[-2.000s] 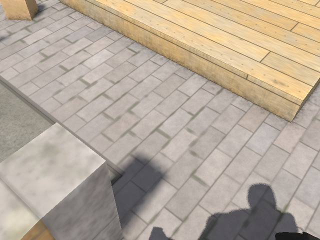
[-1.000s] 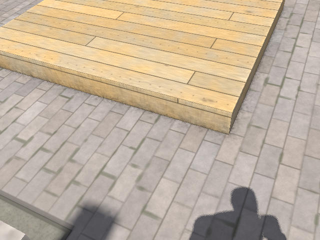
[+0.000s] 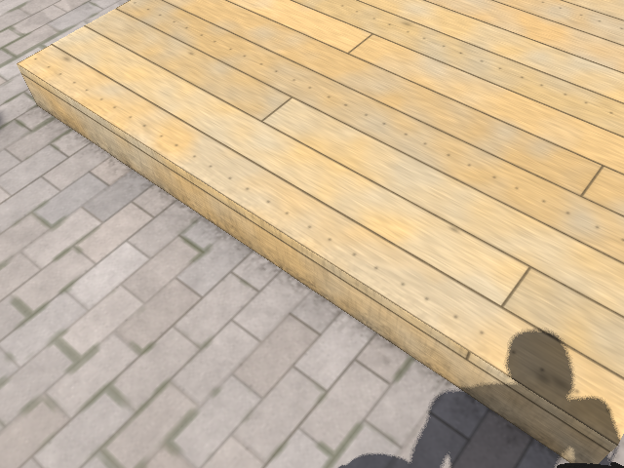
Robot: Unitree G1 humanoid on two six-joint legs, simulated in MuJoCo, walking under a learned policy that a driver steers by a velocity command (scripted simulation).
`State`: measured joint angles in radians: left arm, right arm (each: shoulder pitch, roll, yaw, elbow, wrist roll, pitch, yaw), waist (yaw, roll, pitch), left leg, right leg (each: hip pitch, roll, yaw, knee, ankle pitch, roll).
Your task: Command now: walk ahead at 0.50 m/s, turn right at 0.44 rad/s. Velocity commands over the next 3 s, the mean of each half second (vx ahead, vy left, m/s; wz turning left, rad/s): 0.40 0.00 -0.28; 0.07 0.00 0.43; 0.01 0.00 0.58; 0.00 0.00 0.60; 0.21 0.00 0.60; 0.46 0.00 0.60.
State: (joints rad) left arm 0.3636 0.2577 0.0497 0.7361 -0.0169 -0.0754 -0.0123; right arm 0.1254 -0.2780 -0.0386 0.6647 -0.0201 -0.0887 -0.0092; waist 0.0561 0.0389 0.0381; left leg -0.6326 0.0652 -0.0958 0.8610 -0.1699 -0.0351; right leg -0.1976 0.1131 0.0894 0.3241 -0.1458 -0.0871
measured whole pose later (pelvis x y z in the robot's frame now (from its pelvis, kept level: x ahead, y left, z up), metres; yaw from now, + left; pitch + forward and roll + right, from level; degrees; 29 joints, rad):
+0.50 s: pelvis +0.24 +0.03 +0.00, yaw -9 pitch +1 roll +1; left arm 0.11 0.28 0.03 0.66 0.01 -0.04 0.03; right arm 0.27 -0.26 -0.04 0.81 0.01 -0.07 0.01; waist -0.06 -0.04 0.05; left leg -0.19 -0.06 -0.06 0.34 -0.17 0.03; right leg -0.50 -0.01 0.09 0.73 -0.27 0.07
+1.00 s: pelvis +0.29 +0.03 -0.01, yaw +8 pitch +1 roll -1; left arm 0.15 0.29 0.06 0.71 0.00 0.01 0.03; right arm 0.18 -0.30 -0.07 0.66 0.01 0.06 0.01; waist 0.01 0.00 0.06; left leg -0.39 0.04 0.01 0.74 -0.33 -0.05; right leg -0.26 -0.07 -0.14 0.45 -0.20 0.01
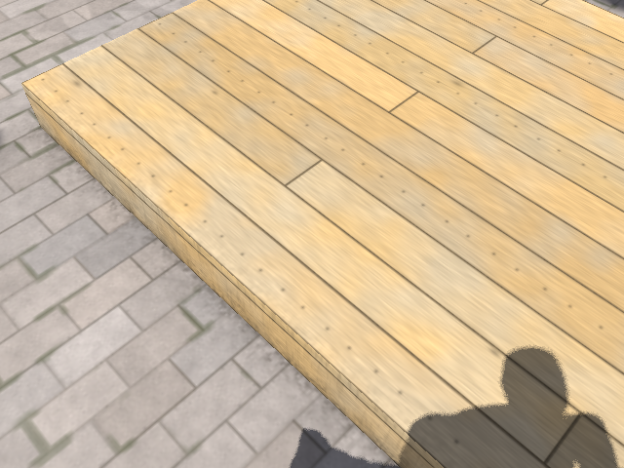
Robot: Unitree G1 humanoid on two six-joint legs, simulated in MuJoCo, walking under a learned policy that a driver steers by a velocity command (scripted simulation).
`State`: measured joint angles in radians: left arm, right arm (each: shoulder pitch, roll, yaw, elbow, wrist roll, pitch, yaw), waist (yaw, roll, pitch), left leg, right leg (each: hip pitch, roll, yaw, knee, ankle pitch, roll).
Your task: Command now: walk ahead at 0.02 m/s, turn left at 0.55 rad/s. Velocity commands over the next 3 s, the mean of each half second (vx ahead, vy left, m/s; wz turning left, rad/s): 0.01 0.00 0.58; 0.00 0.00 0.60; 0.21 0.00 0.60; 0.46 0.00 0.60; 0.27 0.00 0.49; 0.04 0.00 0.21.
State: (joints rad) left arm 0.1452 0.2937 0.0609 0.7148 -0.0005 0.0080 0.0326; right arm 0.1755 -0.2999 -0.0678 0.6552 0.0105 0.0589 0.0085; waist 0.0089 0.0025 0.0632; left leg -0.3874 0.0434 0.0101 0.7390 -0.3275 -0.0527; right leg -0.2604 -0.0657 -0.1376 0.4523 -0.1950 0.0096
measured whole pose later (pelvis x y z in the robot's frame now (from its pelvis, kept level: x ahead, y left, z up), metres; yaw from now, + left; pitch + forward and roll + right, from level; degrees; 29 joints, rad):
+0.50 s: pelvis +0.00 +0.03 +0.00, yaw +17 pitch +2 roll -2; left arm 0.11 0.30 0.08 0.74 -0.01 -0.02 0.02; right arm 0.17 -0.32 -0.07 0.58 0.01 0.05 -0.02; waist -0.02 0.01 0.03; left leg -0.33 -0.13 -0.21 0.50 -0.20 0.06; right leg -0.38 0.04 0.11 0.69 -0.37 0.07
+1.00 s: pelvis -0.01 +0.04 -0.01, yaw +35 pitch +1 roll -1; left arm 0.14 0.32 0.07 0.73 -0.01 0.02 0.01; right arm 0.20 -0.32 -0.08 0.56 0.02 0.07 0.00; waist 0.01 -0.02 0.07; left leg -0.29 0.00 0.02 0.56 -0.27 0.00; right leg -0.26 -0.13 -0.12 0.61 -0.36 0.05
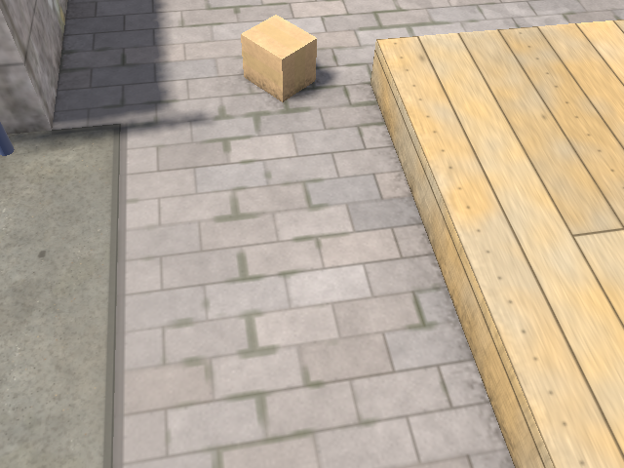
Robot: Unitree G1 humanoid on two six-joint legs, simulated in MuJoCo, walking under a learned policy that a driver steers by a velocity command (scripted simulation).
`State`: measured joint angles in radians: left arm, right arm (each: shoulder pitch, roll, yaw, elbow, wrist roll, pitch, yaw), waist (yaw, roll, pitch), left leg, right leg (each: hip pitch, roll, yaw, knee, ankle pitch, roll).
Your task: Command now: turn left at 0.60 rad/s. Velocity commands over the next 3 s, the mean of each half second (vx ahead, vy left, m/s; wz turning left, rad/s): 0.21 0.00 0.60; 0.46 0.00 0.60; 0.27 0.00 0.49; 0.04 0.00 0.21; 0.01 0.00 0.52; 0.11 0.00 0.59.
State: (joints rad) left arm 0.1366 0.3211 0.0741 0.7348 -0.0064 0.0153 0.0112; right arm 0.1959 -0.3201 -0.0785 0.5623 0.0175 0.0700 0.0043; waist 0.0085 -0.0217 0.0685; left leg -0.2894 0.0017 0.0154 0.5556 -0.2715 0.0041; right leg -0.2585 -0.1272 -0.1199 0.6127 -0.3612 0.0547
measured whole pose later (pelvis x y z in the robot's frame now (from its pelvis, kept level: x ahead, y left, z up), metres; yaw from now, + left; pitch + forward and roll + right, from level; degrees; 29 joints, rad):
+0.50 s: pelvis +0.08 +0.00 +0.01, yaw +18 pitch +1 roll +0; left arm 0.12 0.32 0.08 0.71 -0.02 -0.10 -0.02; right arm 0.34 -0.32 -0.06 0.64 0.02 0.00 -0.01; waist -0.04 0.01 -0.01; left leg -0.21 -0.12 -0.26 0.54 -0.36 0.05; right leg -0.29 0.03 0.06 0.46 -0.18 0.00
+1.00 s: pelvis +0.27 +0.13 -0.02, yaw +36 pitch +2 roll +0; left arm 0.38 0.31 0.05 0.84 0.00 -0.05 0.02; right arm 0.06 -0.30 -0.05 0.55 0.03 -0.03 0.05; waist 0.06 0.01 0.08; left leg -0.54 -0.04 0.05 0.64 -0.14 0.10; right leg 0.01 -0.09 -0.14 0.75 -0.49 0.03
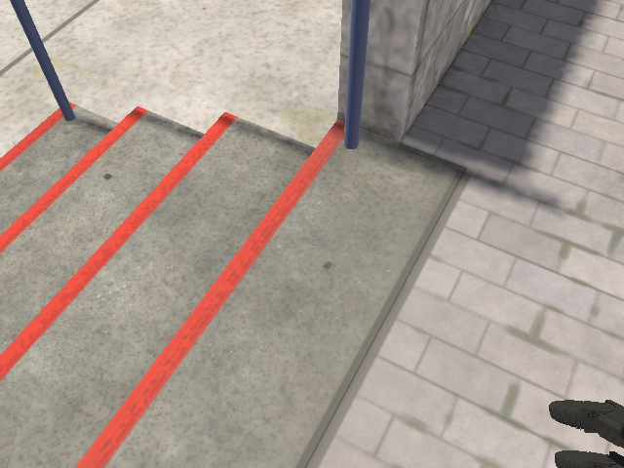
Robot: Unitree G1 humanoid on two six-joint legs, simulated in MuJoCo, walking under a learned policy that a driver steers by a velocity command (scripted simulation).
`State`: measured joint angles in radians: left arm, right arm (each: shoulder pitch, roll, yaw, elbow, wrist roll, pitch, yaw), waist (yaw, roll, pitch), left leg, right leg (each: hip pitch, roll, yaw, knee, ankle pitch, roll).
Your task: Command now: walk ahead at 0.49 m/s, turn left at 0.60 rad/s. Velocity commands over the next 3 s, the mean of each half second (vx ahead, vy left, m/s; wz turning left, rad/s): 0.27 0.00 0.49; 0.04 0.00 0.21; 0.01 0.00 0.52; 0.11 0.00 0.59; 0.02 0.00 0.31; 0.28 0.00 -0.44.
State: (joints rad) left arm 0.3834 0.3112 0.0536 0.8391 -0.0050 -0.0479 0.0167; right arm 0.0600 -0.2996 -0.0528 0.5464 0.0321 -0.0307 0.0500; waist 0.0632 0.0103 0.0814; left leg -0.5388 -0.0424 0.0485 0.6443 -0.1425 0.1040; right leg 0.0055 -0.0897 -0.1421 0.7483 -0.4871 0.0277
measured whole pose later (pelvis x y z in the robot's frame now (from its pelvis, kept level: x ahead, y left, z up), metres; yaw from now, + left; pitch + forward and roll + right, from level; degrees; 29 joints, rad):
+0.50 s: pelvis +0.24 -0.02 +0.01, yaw +15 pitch +1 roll +0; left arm 0.09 0.27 0.02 0.68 0.03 -0.08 -0.02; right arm 0.25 -0.31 -0.06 0.72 0.01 0.00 -0.02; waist -0.04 0.02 0.06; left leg -0.27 -0.13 -0.20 0.92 -0.59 0.00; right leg -0.45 0.04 0.00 0.53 -0.10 -0.04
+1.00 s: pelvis +0.29 +0.00 +0.02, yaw +20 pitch -1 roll -1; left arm 0.14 0.29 0.05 0.75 0.01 -0.01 0.03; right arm 0.25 -0.28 -0.06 0.76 0.01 0.04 -0.04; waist -0.01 0.01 0.05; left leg -0.24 -0.02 -0.15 0.62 -0.36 -0.02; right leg -0.32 -0.01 -0.08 0.56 -0.22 -0.01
